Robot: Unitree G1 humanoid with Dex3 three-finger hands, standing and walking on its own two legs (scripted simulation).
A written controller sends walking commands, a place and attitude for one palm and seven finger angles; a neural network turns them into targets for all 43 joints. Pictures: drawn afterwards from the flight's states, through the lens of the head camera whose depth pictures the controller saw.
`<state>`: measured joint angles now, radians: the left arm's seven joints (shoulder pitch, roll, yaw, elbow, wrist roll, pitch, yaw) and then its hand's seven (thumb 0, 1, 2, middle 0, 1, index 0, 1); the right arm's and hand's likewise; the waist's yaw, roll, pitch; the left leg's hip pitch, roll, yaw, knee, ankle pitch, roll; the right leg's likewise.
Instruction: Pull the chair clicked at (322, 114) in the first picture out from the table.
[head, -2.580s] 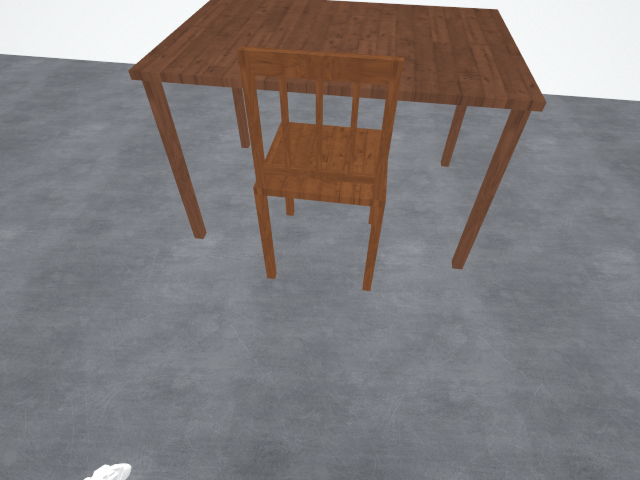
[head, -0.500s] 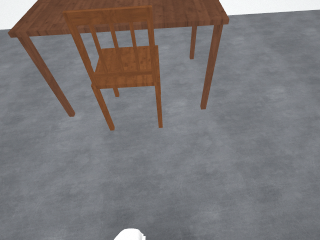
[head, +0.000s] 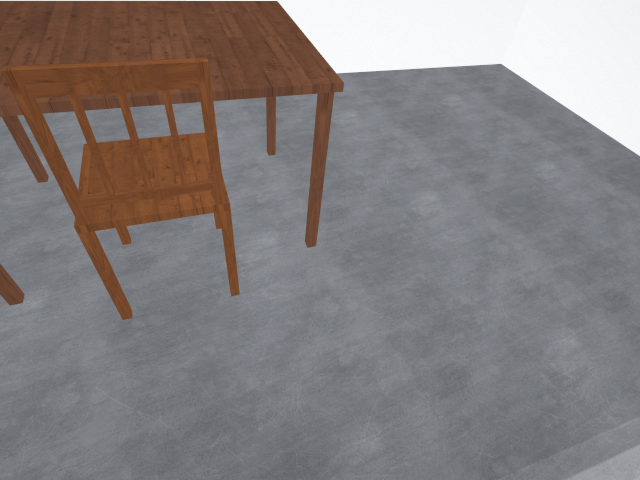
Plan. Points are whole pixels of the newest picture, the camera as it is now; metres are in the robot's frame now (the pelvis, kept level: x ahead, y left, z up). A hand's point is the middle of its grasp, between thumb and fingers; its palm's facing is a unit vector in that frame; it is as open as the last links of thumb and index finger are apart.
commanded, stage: walk to a spot facing it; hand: left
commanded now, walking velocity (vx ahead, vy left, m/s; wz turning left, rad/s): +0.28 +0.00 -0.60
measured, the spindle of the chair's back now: (136, 144) +0.83 +0.51 -0.09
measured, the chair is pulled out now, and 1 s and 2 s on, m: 0.00 0.00 0.00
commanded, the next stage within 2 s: turn to face it in 0.54 s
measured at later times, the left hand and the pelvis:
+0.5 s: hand (309, 368) +0.36 +0.03 -0.19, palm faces -0.39 -0.91 -0.14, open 7.4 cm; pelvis +0.15 -0.08 -0.04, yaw -19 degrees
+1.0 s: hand (280, 354) +0.38 +0.09 -0.20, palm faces -0.24 -0.96 -0.16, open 7.4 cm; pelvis +0.31 -0.08 -0.02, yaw -19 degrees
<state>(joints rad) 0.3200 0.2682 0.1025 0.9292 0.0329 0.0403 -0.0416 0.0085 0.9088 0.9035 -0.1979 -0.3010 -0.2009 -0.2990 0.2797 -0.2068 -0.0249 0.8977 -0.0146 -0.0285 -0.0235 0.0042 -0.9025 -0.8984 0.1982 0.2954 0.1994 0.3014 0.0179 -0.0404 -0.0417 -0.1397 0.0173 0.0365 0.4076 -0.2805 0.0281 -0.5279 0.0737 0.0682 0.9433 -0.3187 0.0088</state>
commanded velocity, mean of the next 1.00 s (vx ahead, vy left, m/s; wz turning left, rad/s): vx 0.17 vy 0.00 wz -0.10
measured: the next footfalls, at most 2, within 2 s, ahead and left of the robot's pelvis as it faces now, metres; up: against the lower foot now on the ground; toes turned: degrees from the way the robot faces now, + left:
right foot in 0.42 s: +0.25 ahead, -0.18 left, +0.00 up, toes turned -24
left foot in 0.88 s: +0.43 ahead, -0.03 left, +0.00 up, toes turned -16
